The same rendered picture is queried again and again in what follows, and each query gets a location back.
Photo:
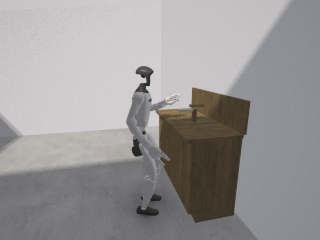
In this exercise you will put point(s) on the robot left hand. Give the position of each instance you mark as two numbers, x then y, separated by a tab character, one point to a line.
168	100

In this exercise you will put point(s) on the counter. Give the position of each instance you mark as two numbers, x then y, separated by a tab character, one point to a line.
204	147

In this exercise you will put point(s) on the right robot shin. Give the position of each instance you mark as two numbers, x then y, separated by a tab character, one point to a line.
147	192

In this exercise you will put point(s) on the robot right hand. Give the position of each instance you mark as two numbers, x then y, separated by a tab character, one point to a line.
154	151

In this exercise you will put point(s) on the left robot thigh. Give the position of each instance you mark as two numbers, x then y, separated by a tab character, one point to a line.
150	138

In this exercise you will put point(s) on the robot right forearm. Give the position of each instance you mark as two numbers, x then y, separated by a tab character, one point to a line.
138	134

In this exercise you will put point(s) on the tap lever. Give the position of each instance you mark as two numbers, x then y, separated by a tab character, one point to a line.
185	110

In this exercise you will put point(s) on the right robot upper arm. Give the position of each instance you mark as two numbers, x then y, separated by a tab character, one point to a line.
137	101

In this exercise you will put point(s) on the robot left forearm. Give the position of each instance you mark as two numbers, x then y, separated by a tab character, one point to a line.
157	106

